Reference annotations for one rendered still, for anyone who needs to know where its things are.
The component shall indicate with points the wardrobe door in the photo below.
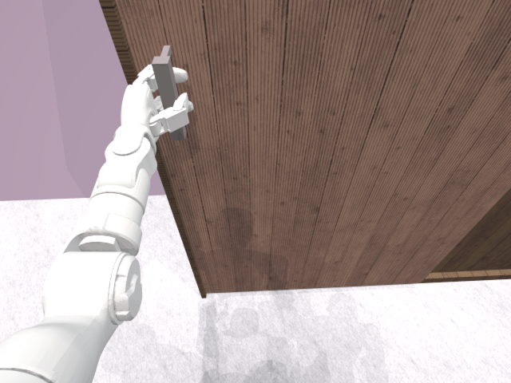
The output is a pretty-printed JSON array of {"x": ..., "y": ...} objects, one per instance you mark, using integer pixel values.
[
  {"x": 331, "y": 142},
  {"x": 487, "y": 246}
]

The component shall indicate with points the left robot upper arm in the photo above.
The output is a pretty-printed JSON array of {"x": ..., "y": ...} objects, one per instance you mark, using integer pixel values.
[{"x": 88, "y": 295}]

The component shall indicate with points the left robot forearm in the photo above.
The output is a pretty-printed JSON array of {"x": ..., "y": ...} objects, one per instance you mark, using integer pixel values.
[{"x": 117, "y": 204}]

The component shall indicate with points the handle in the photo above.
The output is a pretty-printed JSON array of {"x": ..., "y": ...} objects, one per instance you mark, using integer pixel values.
[{"x": 166, "y": 83}]

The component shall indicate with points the robot left hand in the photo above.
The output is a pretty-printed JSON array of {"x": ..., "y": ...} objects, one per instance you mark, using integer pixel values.
[{"x": 139, "y": 107}]

